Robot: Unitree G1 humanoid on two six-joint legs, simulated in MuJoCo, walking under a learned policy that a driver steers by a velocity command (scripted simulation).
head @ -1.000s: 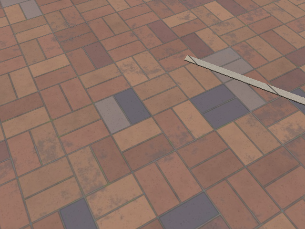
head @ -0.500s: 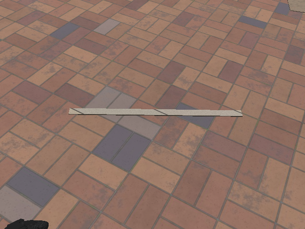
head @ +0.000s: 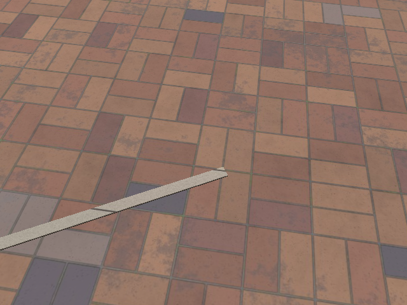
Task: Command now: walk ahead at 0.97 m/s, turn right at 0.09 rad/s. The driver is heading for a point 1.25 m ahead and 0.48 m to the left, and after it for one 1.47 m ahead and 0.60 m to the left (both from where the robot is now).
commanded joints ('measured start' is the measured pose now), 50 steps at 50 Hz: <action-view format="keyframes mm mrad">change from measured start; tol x64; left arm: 1 78 85 27 -6 -14 -43 13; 50 125 86 11 56 -9 -105 14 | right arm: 1 -3 -94 -22 -68 -16 22 17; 50 -434 -95 0 -298 -16 69 78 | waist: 1 24 -37 18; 50 48 -46 105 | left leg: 1 -290 42 -40 -47 -13 -2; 13 179 -260 194 -590 314 125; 17 848 103 -740 -885 40 480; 31 162 -129 -385 -1099 472 182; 38 -379 -204 -135 121 -124 83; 50 -354 -41 48 -312 279 66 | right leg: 1 175 -290 320 -373 181 -146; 14 313 -286 -116 225 1544 84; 17 -550 1 153 1231 -193 116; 31 -124 -141 60 -7 427 143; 38 656 -581 969 -331 -630 -43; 50 153 -334 -111 -460 523 71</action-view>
